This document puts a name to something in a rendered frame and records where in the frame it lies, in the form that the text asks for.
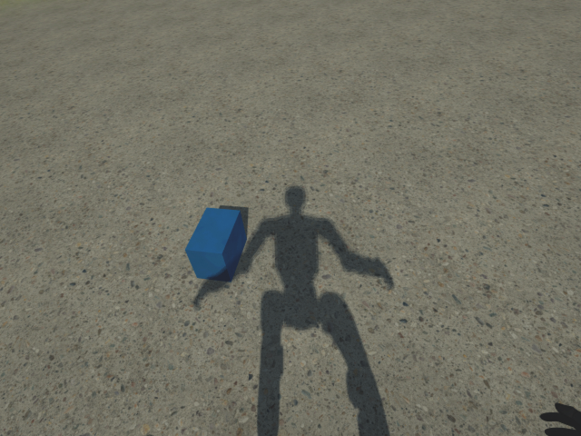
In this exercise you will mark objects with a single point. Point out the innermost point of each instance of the robot right hand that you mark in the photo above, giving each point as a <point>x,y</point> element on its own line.
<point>567,415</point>

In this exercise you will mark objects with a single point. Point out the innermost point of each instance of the carton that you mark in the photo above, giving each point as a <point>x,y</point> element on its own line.
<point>216,244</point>

